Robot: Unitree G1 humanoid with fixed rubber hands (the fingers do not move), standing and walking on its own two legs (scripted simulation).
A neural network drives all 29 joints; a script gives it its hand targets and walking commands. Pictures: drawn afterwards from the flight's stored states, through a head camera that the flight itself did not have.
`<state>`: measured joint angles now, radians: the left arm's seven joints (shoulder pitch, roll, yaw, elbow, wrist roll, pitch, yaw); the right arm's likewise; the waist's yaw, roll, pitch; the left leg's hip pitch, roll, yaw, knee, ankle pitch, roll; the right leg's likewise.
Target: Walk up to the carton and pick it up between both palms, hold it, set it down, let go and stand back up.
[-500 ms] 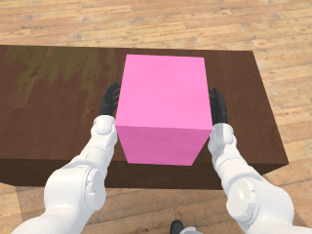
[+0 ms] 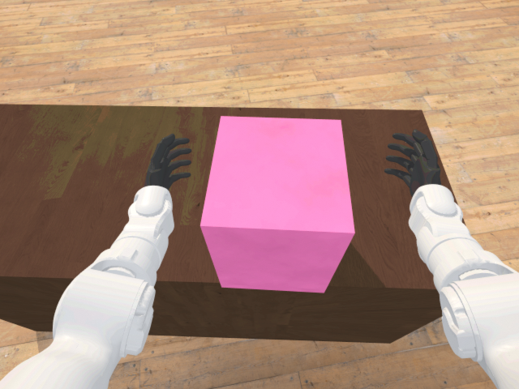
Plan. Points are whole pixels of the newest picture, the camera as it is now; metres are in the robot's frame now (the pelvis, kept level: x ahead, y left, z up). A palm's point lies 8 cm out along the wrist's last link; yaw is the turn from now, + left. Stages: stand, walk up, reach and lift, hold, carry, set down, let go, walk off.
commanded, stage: set down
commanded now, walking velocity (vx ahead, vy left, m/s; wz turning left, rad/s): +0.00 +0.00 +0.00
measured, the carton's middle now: (276, 210) +0.44 -0.01 -0.03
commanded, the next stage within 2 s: none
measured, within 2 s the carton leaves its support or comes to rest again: neither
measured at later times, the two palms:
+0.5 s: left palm (161, 180) +0.43 +0.17 +0.08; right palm (425, 185) +0.41 -0.23 +0.08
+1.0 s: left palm (138, 199) +0.39 +0.19 +0.09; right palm (425, 197) +0.39 -0.21 +0.08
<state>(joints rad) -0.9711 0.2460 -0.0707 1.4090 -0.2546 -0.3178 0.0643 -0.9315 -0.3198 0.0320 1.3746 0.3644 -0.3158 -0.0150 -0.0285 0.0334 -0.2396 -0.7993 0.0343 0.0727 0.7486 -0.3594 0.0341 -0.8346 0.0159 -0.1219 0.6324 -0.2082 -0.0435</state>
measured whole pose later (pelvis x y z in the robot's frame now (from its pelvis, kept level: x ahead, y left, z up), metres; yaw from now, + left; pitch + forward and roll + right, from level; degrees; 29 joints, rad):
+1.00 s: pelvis -0.02 -0.03 +0.02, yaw +3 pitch +13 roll +0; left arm -0.81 0.30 -0.05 1.20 -0.23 -0.20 0.00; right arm -0.72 -0.21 0.01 1.09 0.32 -0.22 -0.13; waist -0.04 0.00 -0.14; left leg -0.55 0.02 0.03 0.61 -0.28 0.00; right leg -0.59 0.01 -0.16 0.53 -0.17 -0.08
